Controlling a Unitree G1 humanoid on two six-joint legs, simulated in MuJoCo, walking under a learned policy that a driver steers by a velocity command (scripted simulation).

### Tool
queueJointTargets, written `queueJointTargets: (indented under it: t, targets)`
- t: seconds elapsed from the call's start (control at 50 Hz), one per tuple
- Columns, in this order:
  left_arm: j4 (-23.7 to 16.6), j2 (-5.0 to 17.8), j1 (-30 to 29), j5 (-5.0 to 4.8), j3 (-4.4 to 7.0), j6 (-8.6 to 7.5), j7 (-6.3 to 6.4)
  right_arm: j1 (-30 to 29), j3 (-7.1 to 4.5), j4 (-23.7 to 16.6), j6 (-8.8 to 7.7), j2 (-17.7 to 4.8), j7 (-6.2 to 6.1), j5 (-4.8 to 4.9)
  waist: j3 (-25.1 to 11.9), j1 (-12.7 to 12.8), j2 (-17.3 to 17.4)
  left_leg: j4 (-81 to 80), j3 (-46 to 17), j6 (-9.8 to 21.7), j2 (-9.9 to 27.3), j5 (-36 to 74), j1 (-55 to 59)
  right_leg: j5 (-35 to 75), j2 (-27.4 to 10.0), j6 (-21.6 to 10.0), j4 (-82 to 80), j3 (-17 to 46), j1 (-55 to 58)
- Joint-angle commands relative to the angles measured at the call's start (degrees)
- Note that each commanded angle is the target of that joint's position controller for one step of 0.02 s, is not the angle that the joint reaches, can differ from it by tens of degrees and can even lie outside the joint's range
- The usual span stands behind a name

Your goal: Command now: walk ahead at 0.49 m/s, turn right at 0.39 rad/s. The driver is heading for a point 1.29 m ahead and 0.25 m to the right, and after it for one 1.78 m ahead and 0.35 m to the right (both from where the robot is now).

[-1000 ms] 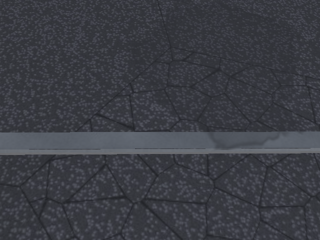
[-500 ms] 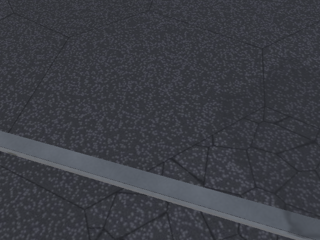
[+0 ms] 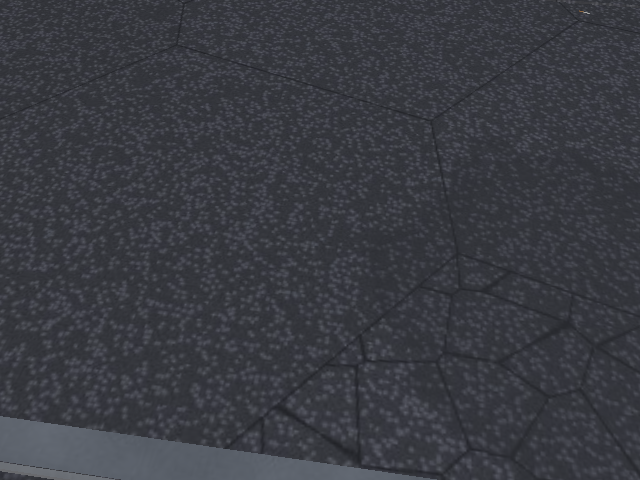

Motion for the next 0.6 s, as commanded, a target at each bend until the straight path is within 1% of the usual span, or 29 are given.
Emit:
queueJointTargets:
  t: [0.02, 0.08, 0.1, 0.12, 0.14, 0.16, 0.18, 0.2, 0.22, 0.24, 0.26, 0.28, 0.3, 0.32, 0.34, 0.36, 0.38, 0.4, 0.42, 0.46, 0.48, 0.5, 0.52, 0.54, 0.56, 0.58, 0.6]
  targets:
    - [-4.5, 0.7, -4.1, 0.18, -0.52, -0.48, -1.1, -3.4, -1.95, -3.3, -0.97, -8.7, -0.74, 0.51, 4.6, 0.1, 4.6, -7.2, -2.1, 7.8, 16.2, 17.1, -5.8, 6.6, 0.0, -0.9, -7.5, -1.9, 4.0]
    - [-7.4, 1.4, -8.3, 0.14, -0.58, -0.3, -2.19, -1.3, -2.39, -1.6, 0.39, -9.8, -1.09, 1.34, 5.7, -1.0, 3.9, -4.3, -0.7, 6.6, 18.6, 21.4, 3.0, 2.3, 0.5, -3.0, -11.6, -3.0, 0.3]
    - [-8.2, 1.8, -9.0, 0.18, -0.41, -0.3, -2.6, -1.2, -2.57, -1.4, 1.02, -10.4, -1.27, 1.52, 5.4, -0.8, 4.1, -2.1, 0.1, 6.0, 19.0, 26.2, 5.2, -0.5, 1.3, -3.8, -12.6, -4.2, 0.5]
    - [-8.9, 2.5, -8.7, 0.21, -0.07, -0.24, -2.88, -1.5, -2.77, -1.4, 1.59, -11.3, -1.51, 1.58, 4.1, -0.1, 4.9, 1.1, 1.2, 5.3, 19.0, 35.3, 6.6, -3.5, 2.8, -4.8, -13.1, -6.0, 2.8]
    - [-9.2, 3.6, -7.2, 0.24, 0.51, -0.04, -3.01, -1.6, -3.0, -1.5, 2.13, -12.3, -1.84, 1.62, 1.8, 1.1, 6.4, 5.7, 2.0, 4.5, 18.8, 46.0, 7.8, -6.9, 4.9, -5.8, -12.8, -8.1, 6.6]
    - [-8.7, 5.3, -2.7, 0.22, 1.48, 0.22, -3.0, -1.9, -3.09, -1.6, 2.75, -12.9, -2.15, 1.55, -1.5, 3.8, 7.5, 13.3, 2.8, 3.8, 18.2, 54.7, 7.7, -9.6, 7.3, -7.1, -12.6, -9.7, 13.0]
    - [-6.7, 7.9, 5.9, 0.11, 3.1, 0.36, -2.55, -2.5, -2.82, -2.0, 3.22, -12.7, -2.44, 1.68, -6.0, 8.5, 6.6, 25.4, 4.3, 2.2, 16.0, 56.8, 3.6, -7.9, 10.2, -9.0, -15.9, -10.6, 25.5]
    - [-5.0, 12.1, 14.7, -0.17, 4.93, 0.89, -1.43, -1.6, -2.01, -2.8, 2.79, -11.1, -2.67, 1.06, -11.3, 12.3, 1.9, 42.2, 4.1, -0.4, 13.7, 41.4, -9.8, -5.0, 5.6, -12.0, -17.7, -1.0, 43.4]
    - [-5.2, 18.3, 14.0, -0.61, 5.71, 0.75, -1.01, 5.2, 0.96, -5.5, 0.97, -2.1, -1.24, -0.76, -16.8, 4.8, -13.9, 64.5, -0.5, -4.5, 1.3, -16.8, -36.9, -12.7, -10.4, -23.5, -21.9, 32.6, 63.6]
    - [-6.5, 13.4, 16.7, -0.13, 4.43, 0.26, -1.03, -1.0, 0.49, -5.4, -1.4, -6.5, -0.32, 1.11, -24.0, 10.1, -5.7, 70.5, -13.6, -3.6, 0.6, -20.0, -42.8, -18.7, -13.3, -24.7, -30.1, 44.3, 66.9]
    - [-5.9, 11.0, 15.0, 0.51, 3.77, -0.2, -0.95, -6.6, -0.14, -7.3, -2.54, -8.7, 0.16, 3.24, -15.3, 10.7, -2.9, 69.5, -13.7, -2.3, 3.5, -15.2, -47.5, -17.1, -11.8, -21.7, -31.4, 36.3, 61.7]
    - [-6.5, 9.5, 11.1, 0.29, 3.31, -0.43, -0.82, -8.4, 0.29, -8.0, -3.19, -8.0, -0.12, 2.69, -9.5, 8.1, 2.2, 64.1, -13.2, -1.6, 6.2, -10.0, -46.4, -13.2, -9.4, -19.6, -31.6, 29.8, 52.7]
    - [-7.5, 7.8, 7.1, 0.45, 2.72, -0.42, -0.68, -9.3, 0.03, -7.8, -3.22, -8.1, -0.53, 1.25, -5.6, 5.7, 3.8, 59.2, -12.7, -1.9, 7.7, -7.7, -43.0, -7.4, -7.4, -18.6, -32.5, 25.0, 44.3]
    - [-8.6, 6.5, 4.7, 1.28, 2.18, -0.5, -0.39, -8.2, -0.42, -7.8, -2.59, -8.6, -0.6, 0.77, -4.2, 3.5, 2.2, 57.3, -13.1, -2.3, 8.7, -6.1, -38.6, -2.3, -6.0, -18.4, -33.9, 22.0, 38.3]
    - [-9.3, 6.2, 3.5, 1.43, 2.08, -0.47, -0.21, -7.0, -0.57, -7.7, -1.83, -8.5, -0.53, 0.46, -3.6, 2.2, 1.3, 55.7, -12.8, -3.0, 8.9, -5.4, -36.5, -0.1, -4.9, -18.6, -35.2, 20.4, 35.0]
    - [-9.4, 6.5, 3.2, 1.22, 2.14, -0.53, 0.08, -6.1, -0.42, -7.6, -1.17, -7.7, -0.5, 0.11, -3.1, 1.4, 0.8, 54.0, -11.9, -4.0, 8.9, -4.9, -35.8, 3.1, -4.2, -18.7, -35.9, 18.3, 32.5]
    - [-9.1, 7.1, 3.7, 1.34, 2.25, -0.48, 0.43, -6.1, -0.05, -7.6, -0.56, -6.5, -0.56, -0.27, -2.5, 1.2, 0.2, 53.9, -10.5, -5.1, 8.5, -4.4, -35.7, 6.2, -3.8, -18.8, -36.1, 16.3, 30.2]
    - [-8.9, 7.7, 4.4, 1.19, 2.38, -0.4, 0.86, -7.2, 0.18, -8.1, -0.18, -5.9, -0.64, -0.46, -1.7, 1.3, 0.9, 51.3, -10.1, -6.1, 8.4, -2.0, -36.1, 7.6, -2.9, -18.4, -36.4, 14.4, 28.2]
    - [-8.8, 8.0, 5.1, 1.12, 2.45, -0.24, 1.27, -9.0, 0.43, -8.7, 0.06, -5.4, -0.67, -0.57, -1.0, 1.7, 0.7, 48.6, -9.6, -6.8, 8.1, 0.9, -36.9, 7.4, -2.1, -17.8, -36.6, 13.2, 27.3]
    - [-8.1, 8.0, 7.1, 0.48, 2.42, 0.28, 1.73, -14.6, 1.13, -10.4, 0.15, -4.0, -0.7, -0.49, 0.3, 3.8, 0.1, 37.8, -9.3, -7.5, 6.9, 7.7, -36.1, 2.3, 0.3, -15.6, -36.4, 11.2, 26.1]
    - [-8.0, 8.2, 7.4, 0.29, 2.41, 0.61, 1.85, -17.4, 1.82, -11.2, 0.13, -2.5, -0.55, -0.26, 0.6, 4.7, -0.7, 31.2, -8.0, -7.6, 5.4, 9.0, -33.0, -0.8, 1.6, -14.5, -36.6, 9.9, 24.3]
    - [-7.9, 8.6, 8.7, 0.49, 2.47, 0.63, 1.79, -19.4, 1.79, -11.6, -0.02, -2.7, -0.32, 0.07, 0.0, 5.9, -2.1, 29.5, -7.0, -7.5, 4.0, 10.4, -30.4, -1.1, 1.2, -14.2, -36.3, 10.9, 24.4]
    - [-7.5, 8.9, 9.9, 0.63, 2.45, 0.68, 1.73, -19.7, 1.56, -11.6, -0.23, -3.5, -0.05, 0.57, -0.8, 6.2, -2.9, 27.8, -7.0, -7.2, 3.5, 11.9, -29.2, -1.4, 0.2, -14.0, -35.8, 11.4, 25.8]
    - [-7.0, 8.7, 10.9, 0.51, 2.35, 0.66, 1.64, -20.0, 1.27, -11.6, -0.53, -4.5, 0.23, 0.92, -1.1, 6.4, -3.4, 26.4, -7.2, -6.6, 3.2, 12.7, -28.4, -1.7, -1.0, -13.8, -35.3, 12.4, 27.5]
    - [-6.5, 8.2, 11.6, 0.23, 2.16, 0.61, 1.52, -20.0, 0.86, -11.6, -0.88, -5.5, 0.45, 1.23, -0.8, 6.3, -3.9, 24.3, -7.5, -5.8, 3.1, 12.2, -27.9, -1.8, -2.2, -13.4, -34.5, 13.7, 29.7]
    - [-6.2, 7.6, 11.9, 0.19, 1.92, 0.63, 1.44, -19.2, 0.42, -11.5, -1.19, -6.3, 0.62, 1.27, -0.9, 5.7, -4.5, 22.2, -7.6, -4.8, 2.9, 11.0, -26.9, -1.3, -3.3, -12.8, -33.5, 14.9, 31.9]
    - [-6.1, 7.4, 11.5, 0.43, 1.81, 0.79, 1.37, -17.4, -0.09, -11.2, -1.47, -7.0, 0.73, 1.13, -1.3, 4.4, -5.5, 20.3, -6.8, -3.6, 2.3, 10.0, -24.4, 1.0, -3.8, -12.0, -31.7, 15.5, 33.5]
